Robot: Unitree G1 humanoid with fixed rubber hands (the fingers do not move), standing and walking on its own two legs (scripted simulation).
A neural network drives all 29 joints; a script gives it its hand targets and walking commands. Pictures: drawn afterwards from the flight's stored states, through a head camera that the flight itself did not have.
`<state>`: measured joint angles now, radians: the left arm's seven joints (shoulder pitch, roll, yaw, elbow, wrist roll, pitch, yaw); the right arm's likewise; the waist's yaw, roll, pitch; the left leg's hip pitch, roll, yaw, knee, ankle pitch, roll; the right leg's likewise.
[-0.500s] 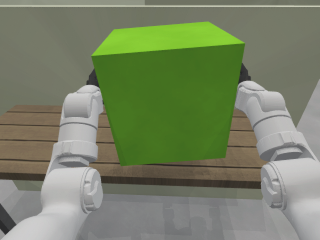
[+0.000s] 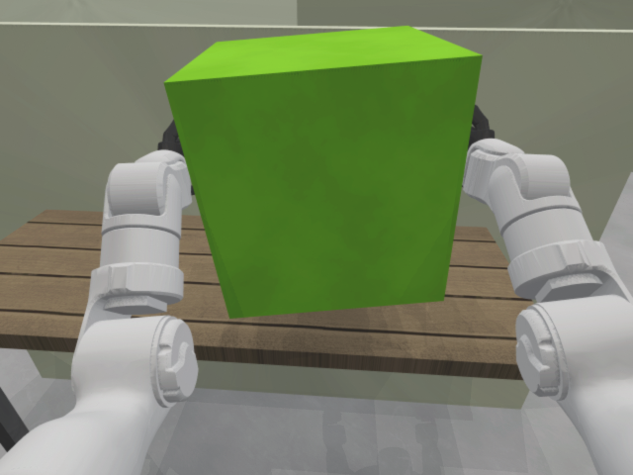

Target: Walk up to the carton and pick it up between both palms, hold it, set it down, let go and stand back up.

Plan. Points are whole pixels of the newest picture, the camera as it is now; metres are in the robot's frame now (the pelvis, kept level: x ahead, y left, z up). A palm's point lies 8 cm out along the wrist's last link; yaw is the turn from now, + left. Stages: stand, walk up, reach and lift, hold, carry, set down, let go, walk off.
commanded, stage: hold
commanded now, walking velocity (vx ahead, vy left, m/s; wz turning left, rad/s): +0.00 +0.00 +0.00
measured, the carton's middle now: (323, 164) +0.40 +0.01 +0.30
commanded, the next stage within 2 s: none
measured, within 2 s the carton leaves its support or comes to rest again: neither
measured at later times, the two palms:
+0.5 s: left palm (182, 168) +0.37 +0.18 +0.31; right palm (477, 158) +0.37 -0.17 +0.32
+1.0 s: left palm (180, 162) +0.37 +0.18 +0.31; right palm (478, 153) +0.37 -0.17 +0.32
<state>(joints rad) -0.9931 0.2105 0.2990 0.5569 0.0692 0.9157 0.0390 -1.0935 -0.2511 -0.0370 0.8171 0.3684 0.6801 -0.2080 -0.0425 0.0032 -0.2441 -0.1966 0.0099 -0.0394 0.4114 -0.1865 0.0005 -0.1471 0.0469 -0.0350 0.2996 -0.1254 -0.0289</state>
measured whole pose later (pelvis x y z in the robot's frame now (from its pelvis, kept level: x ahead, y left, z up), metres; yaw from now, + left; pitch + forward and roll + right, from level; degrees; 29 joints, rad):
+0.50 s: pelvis +0.00 +0.00 +0.00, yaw +0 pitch +0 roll -2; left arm -1.02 0.24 0.27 0.64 0.04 0.88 0.03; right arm -1.12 -0.27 0.02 0.86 0.39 0.69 -0.21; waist -0.04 0.03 -0.27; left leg -0.24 0.01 -0.06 0.42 -0.18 -0.01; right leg -0.18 0.06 -0.03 0.30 -0.12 -0.03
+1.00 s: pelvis +0.01 +0.00 +0.00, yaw +1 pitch -1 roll -2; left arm -1.00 0.22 0.29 0.57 0.07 0.91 0.03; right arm -1.11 -0.27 0.00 0.82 0.41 0.71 -0.23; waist -0.05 0.02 -0.27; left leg -0.21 0.01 -0.07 0.42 -0.20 0.00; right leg -0.15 0.06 -0.02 0.29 -0.13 -0.03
